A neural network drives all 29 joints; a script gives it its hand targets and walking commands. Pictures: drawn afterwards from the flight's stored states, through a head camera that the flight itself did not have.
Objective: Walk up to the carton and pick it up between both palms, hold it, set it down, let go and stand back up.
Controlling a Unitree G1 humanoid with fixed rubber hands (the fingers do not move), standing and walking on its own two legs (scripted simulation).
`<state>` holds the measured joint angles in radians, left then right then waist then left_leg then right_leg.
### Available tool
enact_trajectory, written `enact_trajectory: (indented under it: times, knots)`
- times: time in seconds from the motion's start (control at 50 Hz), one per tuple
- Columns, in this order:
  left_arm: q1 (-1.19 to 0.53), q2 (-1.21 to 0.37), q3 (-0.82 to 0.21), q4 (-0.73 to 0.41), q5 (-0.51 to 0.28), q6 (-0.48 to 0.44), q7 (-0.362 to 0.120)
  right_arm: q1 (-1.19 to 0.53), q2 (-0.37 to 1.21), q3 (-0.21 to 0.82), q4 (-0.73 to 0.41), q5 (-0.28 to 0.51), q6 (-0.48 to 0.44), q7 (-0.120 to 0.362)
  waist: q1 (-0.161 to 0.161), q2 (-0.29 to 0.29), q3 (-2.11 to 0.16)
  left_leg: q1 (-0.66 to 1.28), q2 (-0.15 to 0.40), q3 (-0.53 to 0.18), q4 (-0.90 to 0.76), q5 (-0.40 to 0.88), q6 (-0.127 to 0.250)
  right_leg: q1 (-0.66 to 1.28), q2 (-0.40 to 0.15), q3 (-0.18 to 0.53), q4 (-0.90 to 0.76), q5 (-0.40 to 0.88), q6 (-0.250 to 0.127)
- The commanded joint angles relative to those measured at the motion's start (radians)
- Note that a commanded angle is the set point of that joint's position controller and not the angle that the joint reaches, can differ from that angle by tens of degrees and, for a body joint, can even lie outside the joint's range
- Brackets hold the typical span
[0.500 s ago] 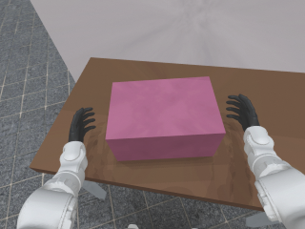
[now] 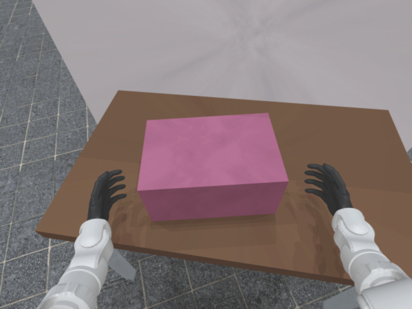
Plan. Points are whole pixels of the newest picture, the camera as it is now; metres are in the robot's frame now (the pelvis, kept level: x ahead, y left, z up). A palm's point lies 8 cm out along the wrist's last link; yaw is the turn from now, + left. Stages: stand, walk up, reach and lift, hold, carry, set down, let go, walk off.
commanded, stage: set down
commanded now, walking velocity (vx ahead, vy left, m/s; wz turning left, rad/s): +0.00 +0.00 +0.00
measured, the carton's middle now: (210, 166) +0.45 +0.04 -0.04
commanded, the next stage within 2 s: none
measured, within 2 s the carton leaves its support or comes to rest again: neither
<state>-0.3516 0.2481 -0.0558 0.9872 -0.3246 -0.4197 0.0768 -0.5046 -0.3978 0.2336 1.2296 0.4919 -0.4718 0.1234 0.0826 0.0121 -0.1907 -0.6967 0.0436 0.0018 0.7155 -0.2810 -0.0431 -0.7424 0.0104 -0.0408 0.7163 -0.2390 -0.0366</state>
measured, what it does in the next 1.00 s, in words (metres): stands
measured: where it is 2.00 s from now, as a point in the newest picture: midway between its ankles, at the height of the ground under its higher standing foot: outside the picture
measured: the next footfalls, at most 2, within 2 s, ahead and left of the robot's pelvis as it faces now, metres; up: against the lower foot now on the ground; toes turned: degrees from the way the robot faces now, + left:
none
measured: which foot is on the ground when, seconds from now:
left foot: down 0.00-1.00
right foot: down 0.00-1.00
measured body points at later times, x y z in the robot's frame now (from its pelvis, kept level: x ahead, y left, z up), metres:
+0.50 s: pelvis +0.02 +0.00 +0.02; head +0.02 +0.00 +0.47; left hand +0.24 +0.26 +0.00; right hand +0.28 -0.26 -0.01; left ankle +0.03 +0.15 -0.71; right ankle +0.06 -0.09 -0.71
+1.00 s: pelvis +0.03 +0.01 +0.03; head +0.01 +0.01 +0.48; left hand +0.21 +0.26 +0.00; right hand +0.24 -0.26 +0.00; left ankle +0.03 +0.15 -0.71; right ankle +0.06 -0.09 -0.71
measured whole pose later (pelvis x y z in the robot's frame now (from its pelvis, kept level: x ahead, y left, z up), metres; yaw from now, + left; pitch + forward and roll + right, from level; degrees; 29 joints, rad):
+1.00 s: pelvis +0.03 +0.01 +0.03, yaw +0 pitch +0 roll +0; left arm 0.30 0.21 0.00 0.43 -0.23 -0.26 0.11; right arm 0.15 -0.40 0.11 0.75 0.45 -0.43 0.18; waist 0.04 -0.02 -0.06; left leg -0.22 0.04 0.00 0.49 -0.26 -0.04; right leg -0.27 0.01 -0.04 0.50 -0.23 -0.03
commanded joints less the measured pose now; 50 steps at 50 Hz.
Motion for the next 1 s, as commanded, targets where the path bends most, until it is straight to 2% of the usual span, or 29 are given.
enact_trajectory:
  times: [0.0,0.04,0.06,0.1,0.12,0.14,0.2,0.22,0.24,0.26,0.3,0.34,0.38,0.48,0.54,0.6,0.64,0.66,0.68,0.74,0.76,0.82,0.86,0.98]
  knots:
    - [-0.135,0.180,0.087,-0.198,0.014,-0.021,-0.010,-0.113,-0.221,-0.096,-0.266,0.032,-0.031,-0.008,-0.027,-0.138,-0.247,0.094,-0.093,0.014,-0.142,0.120,0.001,0.593,-0.020,0.148,-0.183,0.045,0.052]
    - [-0.049,0.172,0.098,-0.248,0.036,-0.018,-0.017,-0.026,-0.201,-0.085,-0.283,0.035,-0.037,-0.008,-0.025,-0.124,-0.242,0.139,-0.095,0.010,-0.151,0.175,0.000,0.648,-0.018,0.146,-0.191,0.113,0.050]
    - [-0.075,0.175,0.110,-0.224,0.043,-0.012,-0.021,-0.040,-0.194,-0.083,-0.259,0.028,-0.033,-0.010,-0.021,-0.115,-0.212,0.132,-0.097,0.012,-0.162,0.153,0.002,0.647,-0.024,0.153,-0.203,0.088,0.051]
    - [-0.020,0.163,0.110,-0.274,0.057,-0.002,-0.020,0.003,-0.201,-0.103,-0.280,0.020,-0.039,-0.005,-0.029,-0.105,-0.185,0.175,-0.092,0.004,-0.185,0.171,0.002,0.659,-0.017,0.140,-0.213,0.118,0.046]
    - [0.041,0.149,0.103,-0.323,0.064,0.003,-0.018,0.048,-0.209,-0.111,-0.290,0.016,-0.043,-0.001,-0.036,-0.099,-0.171,0.212,-0.089,-0.002,-0.197,0.193,-0.001,0.661,-0.011,0.128,-0.222,0.136,0.042]
    - [0.028,0.153,0.109,-0.353,0.070,0.002,-0.013,0.038,-0.208,-0.122,-0.307,0.008,-0.050,-0.001,-0.039,-0.084,-0.165,0.214,-0.091,0.001,-0.199,0.189,-0.002,0.661,-0.007,0.125,-0.225,0.137,0.037]
    - [0.187,0.109,0.089,-0.470,0.093,0.004,0.005,0.162,-0.226,-0.149,-0.341,0.007,-0.081,0.019,-0.050,-0.062,-0.127,0.330,-0.079,-0.008,-0.225,0.254,-0.009,0.641,0.020,0.081,-0.239,0.201,0.024]
    - [0.178,0.117,0.096,-0.482,0.096,0.007,0.011,0.154,-0.228,-0.156,-0.348,-0.003,-0.086,0.023,-0.044,-0.050,-0.124,0.339,-0.079,-0.005,-0.235,0.235,-0.006,0.616,0.024,0.075,-0.245,0.175,0.019]
    - [0.236,0.098,0.084,-0.511,0.102,0.014,0.014,0.207,-0.231,-0.166,-0.349,-0.002,-0.091,0.030,-0.060,-0.052,-0.102,0.358,-0.075,-0.010,-0.243,0.246,-0.006,0.620,0.025,0.076,-0.257,0.186,0.017]
    - [0.216,0.105,0.088,-0.517,0.103,0.014,0.019,0.192,-0.228,-0.171,-0.366,-0.003,-0.097,0.037,-0.050,-0.036,-0.095,0.349,-0.075,-0.003,-0.249,0.225,-0.007,0.610,0.024,0.074,-0.259,0.160,0.015]
    - [0.253,0.096,0.070,-0.556,0.106,0.010,0.033,0.226,-0.224,-0.179,-0.408,-0.006,-0.103,0.054,-0.062,-0.036,-0.071,0.343,-0.071,-0.005,-0.261,0.195,-0.001,0.592,0.025,0.070,-0.261,0.134,0.008]
    - [0.238,0.090,0.059,-0.558,0.098,0.005,0.042,0.216,-0.223,-0.180,-0.417,-0.007,-0.101,0.069,-0.065,-0.038,-0.046,0.327,-0.069,-0.002,-0.270,0.161,0.002,0.568,0.025,0.063,-0.264,0.094,0.004]
    - [0.312,0.087,0.063,-0.591,0.108,-0.004,0.050,0.304,-0.217,-0.176,-0.466,-0.010,-0.106,0.078,-0.065,-0.050,-0.055,0.346,-0.070,0.002,-0.272,0.156,0.003,0.592,0.020,0.069,-0.270,0.096,0.005]
    - [0.345,0.105,0.092,-0.560,0.110,-0.003,0.041,0.366,-0.186,-0.158,-0.515,-0.019,-0.096,0.070,-0.060,-0.080,-0.032,0.293,-0.084,0.020,-0.271,0.110,0.016,0.651,-0.010,0.116,-0.279,0.099,0.015]
    - [0.443,0.090,0.109,-0.621,0.128,0.011,0.042,0.458,-0.195,-0.177,-0.558,-0.031,-0.096,0.066,-0.054,-0.090,-0.032,0.343,-0.082,0.022,-0.281,0.144,0.014,0.689,-0.013,0.125,-0.295,0.137,0.017]
    - [0.474,0.089,0.121,-0.654,0.138,0.028,0.035,0.497,-0.192,-0.180,-0.572,-0.033,-0.091,0.061,-0.062,-0.087,-0.013,0.369,-0.084,0.027,-0.284,0.162,0.015,0.692,-0.016,0.136,-0.307,0.168,0.024]
    - [0.501,0.090,0.135,-0.650,0.150,0.048,0.032,0.532,-0.195,-0.191,-0.577,-0.052,-0.084,0.056,-0.057,-0.098,0.035,0.379,-0.085,0.033,-0.302,0.149,0.019,0.677,-0.016,0.130,-0.322,0.149,0.027]
    - [0.450,0.096,0.139,-0.644,0.146,0.055,0.031,0.494,-0.179,-0.186,-0.597,-0.053,-0.073,0.056,-0.051,-0.094,0.053,0.363,-0.084,0.037,-0.300,0.105,0.022,0.655,-0.029,0.148,-0.335,0.081,0.030]
    - [0.493,0.087,0.128,-0.666,0.148,0.066,0.032,0.539,-0.184,-0.199,-0.604,-0.060,-0.071,0.057,-0.057,-0.094,0.068,0.384,-0.083,0.036,-0.307,0.111,0.022,0.654,-0.026,0.143,-0.341,0.074,0.028]
    - [0.485,0.080,0.112,-0.673,0.132,0.087,0.031,0.533,-0.177,-0.219,-0.664,-0.071,-0.049,0.058,-0.060,-0.119,0.113,0.393,-0.082,0.038,-0.313,0.060,0.027,0.609,-0.034,0.151,-0.373,-0.039,0.029]
    - [0.519,0.076,0.116,-0.710,0.144,0.093,0.032,0.569,-0.170,-0.221,-0.682,-0.071,-0.043,0.057,-0.056,-0.103,0.103,0.415,-0.082,0.039,-0.321,0.089,0.023,0.621,-0.032,0.146,-0.375,-0.005,0.026]
    - [0.522,0.078,0.114,-0.731,0.147,0.108,0.034,0.581,-0.155,-0.230,-0.709,-0.083,-0.016,0.062,-0.047,-0.089,0.113,0.429,-0.081,0.040,-0.327,0.069,0.022,0.592,-0.032,0.141,-0.388,-0.057,0.023]
    - [0.532,0.080,0.115,-0.727,0.158,0.123,0.032,0.599,-0.138,-0.236,-0.717,-0.102,0.006,0.058,-0.058,-0.097,0.128,0.435,-0.082,0.037,-0.327,0.058,0.026,0.593,-0.043,0.153,-0.396,-0.075,0.025]
    - [0.561,0.074,0.106,-0.758,0.179,0.149,0.036,0.638,-0.103,-0.246,-0.701,-0.131,0.038,0.055,-0.051,-0.057,0.132,0.449,-0.080,0.037,-0.344,0.088,0.019,0.601,-0.032,0.120,-0.388,-0.013,0.019]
